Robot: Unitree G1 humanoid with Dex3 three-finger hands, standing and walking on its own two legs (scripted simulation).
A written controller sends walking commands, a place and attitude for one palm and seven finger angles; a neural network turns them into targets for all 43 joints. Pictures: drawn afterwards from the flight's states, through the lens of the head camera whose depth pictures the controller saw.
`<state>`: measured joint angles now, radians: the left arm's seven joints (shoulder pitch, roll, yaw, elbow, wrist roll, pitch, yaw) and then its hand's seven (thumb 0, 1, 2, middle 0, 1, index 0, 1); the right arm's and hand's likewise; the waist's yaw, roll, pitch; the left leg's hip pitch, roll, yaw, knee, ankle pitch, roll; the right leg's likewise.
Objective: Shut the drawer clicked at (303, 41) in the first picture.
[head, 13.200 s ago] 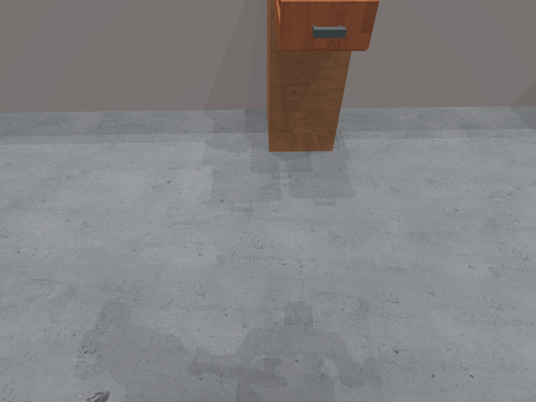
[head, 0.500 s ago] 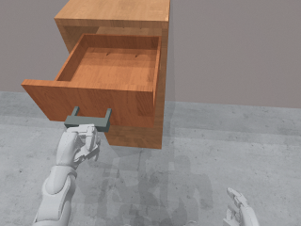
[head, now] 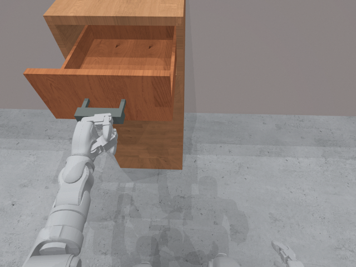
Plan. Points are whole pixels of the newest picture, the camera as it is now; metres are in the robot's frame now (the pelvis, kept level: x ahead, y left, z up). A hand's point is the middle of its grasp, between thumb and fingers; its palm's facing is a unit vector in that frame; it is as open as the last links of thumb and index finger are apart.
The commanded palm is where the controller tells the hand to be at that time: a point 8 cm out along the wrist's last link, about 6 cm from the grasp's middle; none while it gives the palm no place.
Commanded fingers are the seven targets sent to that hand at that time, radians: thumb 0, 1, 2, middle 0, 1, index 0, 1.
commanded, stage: push the drawer shut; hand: left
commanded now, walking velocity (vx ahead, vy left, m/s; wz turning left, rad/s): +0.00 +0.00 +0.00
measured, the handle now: (102, 108) +0.46 +0.20 +0.07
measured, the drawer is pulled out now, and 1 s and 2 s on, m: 0.21 0.09 0.00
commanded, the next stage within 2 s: pull the fist back off the drawer in 1.96 s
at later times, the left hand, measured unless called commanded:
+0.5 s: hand (116, 121) +0.43 +0.16 +0.07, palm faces -0.02 -1.00 -0.03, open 2.9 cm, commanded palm +0.42 +0.21 +0.07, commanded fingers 0.00 0.90 0.90 -1.40 -1.60 -1.40 -1.60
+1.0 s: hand (120, 100) +0.50 +0.16 +0.07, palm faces -0.04 -1.00 -0.02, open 2.8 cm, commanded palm +0.49 +0.21 +0.07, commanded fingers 0.00 0.90 0.90 -1.40 -1.60 -1.40 -1.60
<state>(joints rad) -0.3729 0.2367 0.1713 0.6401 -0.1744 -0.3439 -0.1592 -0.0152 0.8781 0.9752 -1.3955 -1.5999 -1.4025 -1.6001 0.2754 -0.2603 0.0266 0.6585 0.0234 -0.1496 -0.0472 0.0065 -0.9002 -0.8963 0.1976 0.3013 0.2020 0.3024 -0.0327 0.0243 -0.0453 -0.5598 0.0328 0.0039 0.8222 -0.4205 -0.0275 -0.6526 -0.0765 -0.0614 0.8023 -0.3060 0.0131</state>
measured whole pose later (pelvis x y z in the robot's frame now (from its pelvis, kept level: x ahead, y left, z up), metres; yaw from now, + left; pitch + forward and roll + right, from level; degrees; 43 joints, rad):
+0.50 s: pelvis +0.00 +0.00 +0.00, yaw +0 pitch +12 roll +0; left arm -0.62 0.29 0.25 0.94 -0.15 -0.42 -0.20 -0.03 0.82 0.95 -1.40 -1.60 -1.40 -1.60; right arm 0.30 -0.26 0.02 0.67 0.01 -0.08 -0.04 0.00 -0.90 -0.90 0.20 0.30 0.20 0.30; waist -0.06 0.01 -0.05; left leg -0.63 0.04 0.01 0.85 -0.43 -0.02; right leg -0.72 -0.07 -0.05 0.81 -0.30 0.02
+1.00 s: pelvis -0.01 +0.01 -0.02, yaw -1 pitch +18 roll -1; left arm -0.91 0.44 0.36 1.18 -0.09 -0.40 -0.22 -0.05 0.79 0.93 -1.40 -1.60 -1.40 -1.60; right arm 0.38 -0.28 0.03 0.66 -0.02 -0.03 -0.02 0.00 -0.90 -0.90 0.20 0.30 0.20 0.30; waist -0.15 0.02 -0.06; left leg -0.81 0.05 0.01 0.94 -0.45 -0.01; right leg -0.88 -0.06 -0.05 0.87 -0.29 0.02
